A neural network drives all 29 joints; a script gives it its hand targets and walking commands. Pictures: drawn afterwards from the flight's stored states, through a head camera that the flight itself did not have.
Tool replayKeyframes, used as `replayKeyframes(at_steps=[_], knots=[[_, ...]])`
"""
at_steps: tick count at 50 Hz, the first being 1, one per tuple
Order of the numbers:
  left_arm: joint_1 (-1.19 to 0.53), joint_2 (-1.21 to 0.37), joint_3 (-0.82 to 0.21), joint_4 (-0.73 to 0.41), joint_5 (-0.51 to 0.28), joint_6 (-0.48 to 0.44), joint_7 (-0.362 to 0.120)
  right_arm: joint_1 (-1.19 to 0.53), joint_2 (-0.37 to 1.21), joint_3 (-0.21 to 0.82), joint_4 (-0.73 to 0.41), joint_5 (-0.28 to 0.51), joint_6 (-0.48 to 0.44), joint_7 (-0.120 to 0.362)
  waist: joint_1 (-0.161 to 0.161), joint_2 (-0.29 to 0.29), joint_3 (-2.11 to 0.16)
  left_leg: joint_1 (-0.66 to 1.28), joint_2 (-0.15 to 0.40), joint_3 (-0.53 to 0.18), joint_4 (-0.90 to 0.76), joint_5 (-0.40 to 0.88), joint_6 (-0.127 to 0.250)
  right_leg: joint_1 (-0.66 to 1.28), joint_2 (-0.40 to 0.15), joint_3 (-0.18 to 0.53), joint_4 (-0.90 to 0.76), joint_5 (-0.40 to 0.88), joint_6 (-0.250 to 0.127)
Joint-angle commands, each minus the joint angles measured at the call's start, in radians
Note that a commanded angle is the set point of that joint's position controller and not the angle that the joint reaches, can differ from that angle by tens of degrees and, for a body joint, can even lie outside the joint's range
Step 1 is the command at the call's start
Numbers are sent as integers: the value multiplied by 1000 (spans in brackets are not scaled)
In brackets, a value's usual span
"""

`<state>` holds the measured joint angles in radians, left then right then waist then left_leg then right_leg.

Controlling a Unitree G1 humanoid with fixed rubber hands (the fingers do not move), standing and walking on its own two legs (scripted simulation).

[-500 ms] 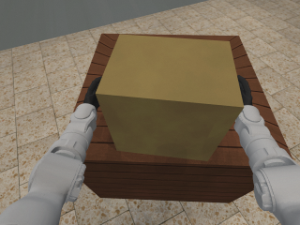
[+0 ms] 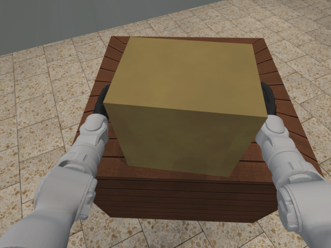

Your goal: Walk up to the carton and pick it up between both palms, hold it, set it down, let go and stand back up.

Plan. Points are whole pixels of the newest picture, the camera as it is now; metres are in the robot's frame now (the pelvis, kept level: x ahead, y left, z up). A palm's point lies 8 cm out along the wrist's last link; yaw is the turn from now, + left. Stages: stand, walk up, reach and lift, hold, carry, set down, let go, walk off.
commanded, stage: reach and lift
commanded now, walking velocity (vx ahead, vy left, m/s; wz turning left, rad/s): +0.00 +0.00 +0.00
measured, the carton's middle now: (182, 112) +0.47 -0.01 +0.03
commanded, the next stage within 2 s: none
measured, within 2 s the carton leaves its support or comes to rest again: leaves its support in 1.22 s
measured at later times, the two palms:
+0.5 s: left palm (103, 113) +0.43 +0.20 +0.07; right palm (264, 114) +0.43 -0.21 +0.08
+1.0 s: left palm (101, 115) +0.42 +0.20 +0.07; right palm (264, 117) +0.42 -0.20 +0.08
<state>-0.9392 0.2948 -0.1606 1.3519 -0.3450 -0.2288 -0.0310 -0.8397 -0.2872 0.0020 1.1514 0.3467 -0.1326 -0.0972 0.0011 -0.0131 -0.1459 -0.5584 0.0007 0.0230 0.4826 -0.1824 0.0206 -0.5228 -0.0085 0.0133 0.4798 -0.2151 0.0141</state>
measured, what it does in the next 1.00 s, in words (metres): stands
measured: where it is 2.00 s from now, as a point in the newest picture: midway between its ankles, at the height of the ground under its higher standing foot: outside the picture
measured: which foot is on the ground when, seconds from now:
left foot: down 0.00-1.00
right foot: down 0.00-1.00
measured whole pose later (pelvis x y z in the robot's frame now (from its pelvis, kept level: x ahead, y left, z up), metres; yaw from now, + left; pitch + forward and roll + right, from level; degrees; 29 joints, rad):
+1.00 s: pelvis +0.01 +0.00 +0.00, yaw +0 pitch +16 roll +0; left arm -0.87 0.26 -0.06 1.38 -0.21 -0.32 -0.01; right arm -0.77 -0.22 -0.10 1.15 0.16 -0.21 -0.14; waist 0.00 -0.01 -0.22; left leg -0.56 0.00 0.02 0.48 -0.19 0.02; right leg -0.52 -0.01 0.01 0.47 -0.22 0.01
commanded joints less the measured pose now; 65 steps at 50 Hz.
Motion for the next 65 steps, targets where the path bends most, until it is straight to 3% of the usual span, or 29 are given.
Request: replayKeyframes(at_steps=[1, 27, 32, 36, 40, 44, 47, 52, 55, 58, 65], knots=[[-545, 109, 56, -116, 5, -87, 11, -508, -18, 10, -104, -72, -48, 4, -64, 11, -656, 329, 35, -26, 108, 307, -57, -6, 31, -39, 3, 245, -2], [-549, 3, 65, -119, 39, -120, 1, -498, 84, -23, -98, -116, -45, 8, -70, 13, -627, 338, 36, -26, 83, 283, -52, -11, 29, -45, -23, 199, -17], [-559, -53, 53, -173, 61, -139, -1, -485, 129, -18, -127, -125, -68, 9, -69, 33, -689, 380, 32, -25, 85, 346, -59, 6, 33, -49, -29, 263, -17], [-566, -113, 70, -199, 100, -153, -16, -481, 200, -11, -171, -157, -90, 12, -58, 18, -713, 407, 25, -26, 77, 388, -56, 60, 34, -50, -42, 313, -12], [-615, -246, 67, -281, 152, -178, -41, -534, 315, -5, -259, -209, -131, 35, -52, 33, -764, 472, 21, -27, 70, 471, -69, 107, 36, -62, -52, 374, -10], [-693, -514, 38, -338, 214, -202, -99, -591, 589, 14, -348, -300, -169, 101, -64, 28, -790, 521, 13, -28, 56, 530, -74, 187, 38, -69, -73, 440, -3], [-720, -670, -32, -363, 201, -205, -122, -602, 726, 67, -405, -328, -165, 142, -79, 34, -782, 534, 11, -35, 39, 535, -84, 229, 44, -68, -92, 453, 0], [-715, -709, -89, -441, 158, -171, -112, -603, 735, 124, -461, -279, -121, 154, -74, 75, -731, 565, 6, -51, 29, 533, -102, 268, 57, -55, -113, 430, -4], [-786, -744, -150, -561, 117, -158, -94, -632, 747, 144, -503, -239, -101, 164, -79, 107, -766, 602, 7, -62, 30, 535, -115, 247, 67, -56, -120, 377, -10], [-814, -763, -196, -664, 89, -133, -69, -660, 752, 169, -566, -200, -84, 172, -76, 113, -824, 638, 7, -77, 38, 552, -120, 235, 78, -53, -121, 352, -17], [-783, -755, -198, -734, 78, -31, -47, -693, 719, 196, -630, -139, -8, 191, -50, 103, -745, 624, 3, -92, 14, 490, -116, 238, 87, -41, -138, 275, -21]])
